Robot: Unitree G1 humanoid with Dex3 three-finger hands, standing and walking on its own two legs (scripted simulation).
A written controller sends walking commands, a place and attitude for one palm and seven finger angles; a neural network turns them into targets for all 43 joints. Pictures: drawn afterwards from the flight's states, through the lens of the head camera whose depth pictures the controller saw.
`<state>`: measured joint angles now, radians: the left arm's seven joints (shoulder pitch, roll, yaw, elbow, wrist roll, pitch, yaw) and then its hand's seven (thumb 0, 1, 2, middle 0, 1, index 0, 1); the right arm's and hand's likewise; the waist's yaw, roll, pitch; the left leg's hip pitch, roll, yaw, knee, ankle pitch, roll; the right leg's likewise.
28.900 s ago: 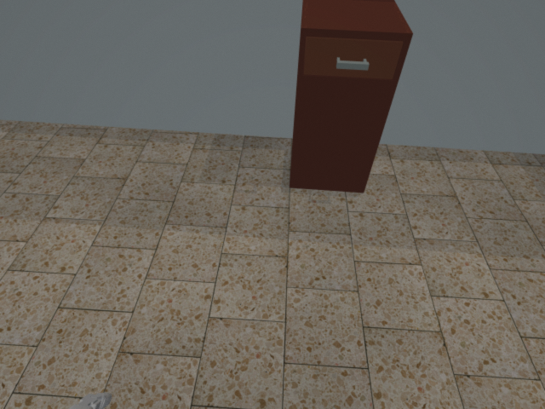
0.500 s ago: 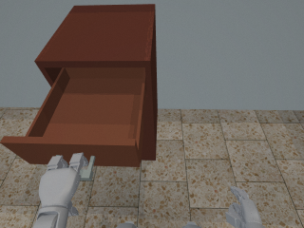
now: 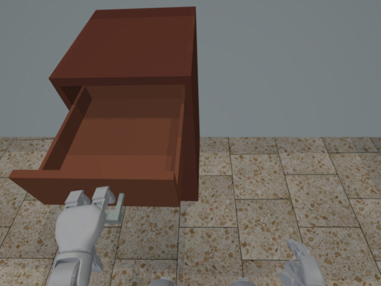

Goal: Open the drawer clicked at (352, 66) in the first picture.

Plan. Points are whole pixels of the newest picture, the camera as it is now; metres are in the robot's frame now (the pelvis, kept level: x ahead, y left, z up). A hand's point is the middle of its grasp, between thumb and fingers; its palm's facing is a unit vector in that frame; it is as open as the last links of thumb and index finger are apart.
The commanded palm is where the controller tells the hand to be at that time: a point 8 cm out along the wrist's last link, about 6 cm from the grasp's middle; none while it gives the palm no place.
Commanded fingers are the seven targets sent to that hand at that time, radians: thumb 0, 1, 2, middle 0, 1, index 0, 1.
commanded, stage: lift the hand off the handle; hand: left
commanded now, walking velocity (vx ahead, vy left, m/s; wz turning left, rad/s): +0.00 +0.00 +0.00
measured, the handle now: (96, 206) +0.27 +0.24 -0.01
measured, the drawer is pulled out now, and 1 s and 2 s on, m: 0.30 0.30 0.30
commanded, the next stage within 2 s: draw the hand back to the body in 1.14 s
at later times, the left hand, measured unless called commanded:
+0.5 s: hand (81, 214) +0.23 +0.23 +0.06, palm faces +0.05 -0.08 -1.00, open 13.3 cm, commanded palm +0.21 +0.23 +0.12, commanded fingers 0.00 -0.50 0.30 -0.30 -1.20 -0.30 -1.20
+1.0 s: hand (60, 191) +0.24 +0.24 +0.13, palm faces +0.07 -0.10 -0.99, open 13.8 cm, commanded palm +0.21 +0.24 +0.19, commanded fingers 0.00 -0.50 0.30 -0.30 -1.20 -0.30 -1.20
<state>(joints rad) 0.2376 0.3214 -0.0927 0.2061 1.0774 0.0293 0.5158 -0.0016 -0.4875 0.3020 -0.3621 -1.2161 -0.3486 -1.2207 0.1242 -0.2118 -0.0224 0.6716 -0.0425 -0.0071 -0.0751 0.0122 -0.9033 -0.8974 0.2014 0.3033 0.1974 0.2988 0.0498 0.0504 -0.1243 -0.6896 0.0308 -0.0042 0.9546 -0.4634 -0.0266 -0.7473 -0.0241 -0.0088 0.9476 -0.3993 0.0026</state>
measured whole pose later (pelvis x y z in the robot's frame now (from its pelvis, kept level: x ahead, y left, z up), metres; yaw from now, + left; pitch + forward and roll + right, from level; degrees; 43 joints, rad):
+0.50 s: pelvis +0.02 +0.00 +0.03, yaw +0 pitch +5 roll +0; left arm 0.32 0.36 -0.10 -0.04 1.03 0.07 0.36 0.00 -0.49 0.30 -0.32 -1.20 -0.42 -1.23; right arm 0.11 -0.22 -0.01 0.63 -0.04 0.01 -0.05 0.01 -0.90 -0.90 0.20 0.30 0.20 0.30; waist 0.09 0.07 -0.08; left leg -0.42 0.03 0.00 0.73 -0.40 -0.03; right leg -0.48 -0.03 -0.01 0.74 -0.35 0.00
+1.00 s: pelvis +0.04 +0.00 +0.05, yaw +1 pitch +1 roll +0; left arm 0.35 0.44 -0.03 -0.28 0.94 0.07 0.15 0.00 -0.49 0.30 -0.32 -1.20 -0.32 -1.20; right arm 0.10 -0.25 0.00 0.63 -0.03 0.05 -0.04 0.01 -0.90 -0.90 0.20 0.30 0.20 0.30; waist 0.11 0.10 -0.04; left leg -0.23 0.03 -0.01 0.54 -0.34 -0.02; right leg -0.28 -0.03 -0.02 0.55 -0.29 0.01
